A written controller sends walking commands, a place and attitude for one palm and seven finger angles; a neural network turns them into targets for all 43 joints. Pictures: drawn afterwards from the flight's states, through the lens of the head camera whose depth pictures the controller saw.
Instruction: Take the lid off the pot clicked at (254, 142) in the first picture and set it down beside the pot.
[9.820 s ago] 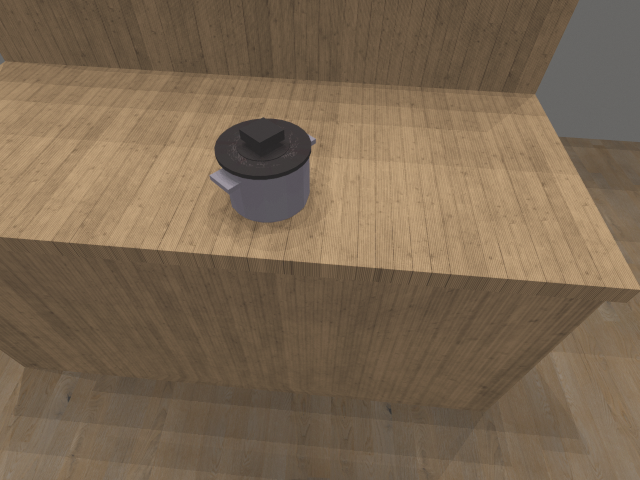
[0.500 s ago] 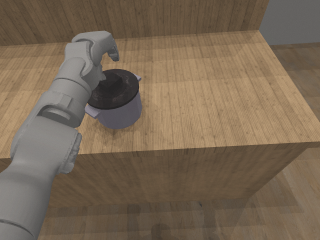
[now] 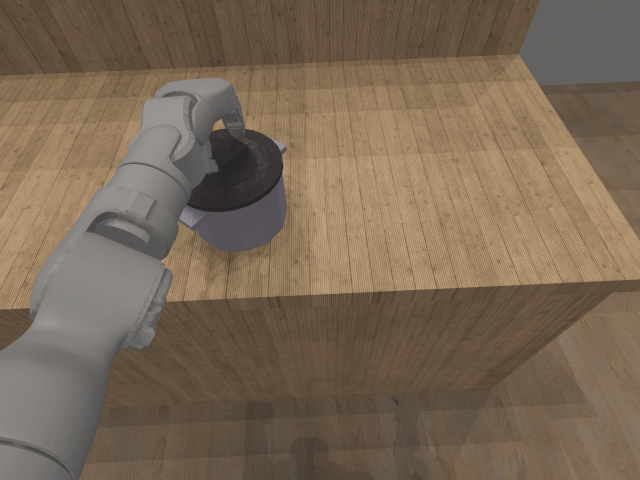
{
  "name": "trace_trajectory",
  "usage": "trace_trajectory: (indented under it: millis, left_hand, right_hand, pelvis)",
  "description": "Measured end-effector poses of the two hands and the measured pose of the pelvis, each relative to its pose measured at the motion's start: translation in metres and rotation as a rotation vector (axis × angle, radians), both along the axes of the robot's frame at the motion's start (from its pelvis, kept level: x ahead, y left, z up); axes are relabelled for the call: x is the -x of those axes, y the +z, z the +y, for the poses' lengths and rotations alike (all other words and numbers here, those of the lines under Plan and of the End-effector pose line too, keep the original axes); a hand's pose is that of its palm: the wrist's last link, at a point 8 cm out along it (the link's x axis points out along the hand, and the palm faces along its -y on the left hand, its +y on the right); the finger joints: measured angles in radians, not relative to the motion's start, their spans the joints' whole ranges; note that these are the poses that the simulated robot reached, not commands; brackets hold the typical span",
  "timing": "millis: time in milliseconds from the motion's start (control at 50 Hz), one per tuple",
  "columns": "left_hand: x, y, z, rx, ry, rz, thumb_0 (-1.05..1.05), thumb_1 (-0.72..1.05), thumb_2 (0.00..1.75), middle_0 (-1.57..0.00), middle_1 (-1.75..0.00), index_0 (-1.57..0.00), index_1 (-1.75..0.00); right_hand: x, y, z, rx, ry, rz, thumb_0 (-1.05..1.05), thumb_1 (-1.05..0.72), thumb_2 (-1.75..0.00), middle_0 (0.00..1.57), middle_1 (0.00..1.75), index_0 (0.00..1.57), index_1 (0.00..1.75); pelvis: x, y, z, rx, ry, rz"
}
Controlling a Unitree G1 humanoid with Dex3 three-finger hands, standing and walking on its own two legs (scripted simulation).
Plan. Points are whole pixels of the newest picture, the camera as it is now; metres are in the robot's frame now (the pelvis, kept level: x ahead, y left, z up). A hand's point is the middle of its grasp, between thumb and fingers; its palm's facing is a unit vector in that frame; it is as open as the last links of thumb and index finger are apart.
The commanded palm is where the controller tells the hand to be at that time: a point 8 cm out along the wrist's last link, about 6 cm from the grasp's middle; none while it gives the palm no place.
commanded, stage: lower the open fingers around the knob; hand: left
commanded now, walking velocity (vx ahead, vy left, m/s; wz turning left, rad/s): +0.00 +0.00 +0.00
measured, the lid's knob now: (222, 153) +0.54 +0.10 +0.10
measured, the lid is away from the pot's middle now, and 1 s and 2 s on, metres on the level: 0.00 0.00 0.01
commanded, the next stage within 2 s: close the fingers and squeeze the knob in 0.48 s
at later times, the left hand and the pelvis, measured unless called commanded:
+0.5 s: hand (219, 156) +0.50 +0.09 +0.12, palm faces -0.37 -0.04 -0.93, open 10.2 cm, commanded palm +0.51 +0.09 +0.18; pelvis +0.01 -0.01 +0.00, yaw +0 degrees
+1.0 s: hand (214, 158) +0.50 +0.10 +0.12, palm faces -0.39 -0.04 -0.92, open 9.5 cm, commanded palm +0.51 +0.10 +0.18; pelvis +0.00 -0.01 +0.00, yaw -1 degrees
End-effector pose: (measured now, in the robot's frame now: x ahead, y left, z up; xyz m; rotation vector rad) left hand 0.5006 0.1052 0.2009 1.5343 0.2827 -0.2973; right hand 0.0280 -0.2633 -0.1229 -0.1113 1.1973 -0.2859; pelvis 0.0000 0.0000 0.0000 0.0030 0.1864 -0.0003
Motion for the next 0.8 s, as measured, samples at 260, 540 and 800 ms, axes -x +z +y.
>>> trace_trajectory:
  millis: [260,540,800]
  left_hand:
    - [-0.007,-0.016,-0.004,0.003,-0.003,0.025,0.0,-0.31,1.46,-0.84,-0.08,-0.83,-0.08]
    - [-0.004,-0.021,-0.009,0.009,0.034,0.022,0.0,-0.31,1.46,-0.82,-0.07,-0.84,-0.08]
    - [-0.003,-0.021,-0.011,0.018,0.01,0.029,0.0,-0.14,1.13,-0.6,-0.56,-0.61,-0.57]
  right_hand:
    - [0.011,-0.005,0.006,-0.025,-0.025,0.048,0.0,-0.9,-0.9,0.2,0.3,0.2,0.3]
    - [0.004,-0.007,-0.004,-0.024,-0.023,0.04,0.0,-0.9,-0.9,0.2,0.3,0.2,0.3]
    - [0.001,-0.001,-0.017,0.012,-0.031,0.019,0.0,-0.9,-0.9,0.2,0.3,0.2,0.3]
  pelvis:
    - [-0.008,-0.001,0.0,0.0,-0.009,0.025]
    - [-0.006,-0.001,-0.008,-0.001,-0.009,0.018]
    - [-0.006,0.0,-0.014,0.0,-0.009,0.012]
